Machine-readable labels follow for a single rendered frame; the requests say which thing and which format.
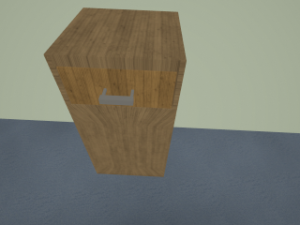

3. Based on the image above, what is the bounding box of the drawer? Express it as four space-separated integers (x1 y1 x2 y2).
56 66 177 109

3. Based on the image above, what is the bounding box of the cabinet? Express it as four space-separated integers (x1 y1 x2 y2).
43 7 187 177

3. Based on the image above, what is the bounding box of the handle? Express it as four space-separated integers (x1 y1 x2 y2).
98 88 134 106

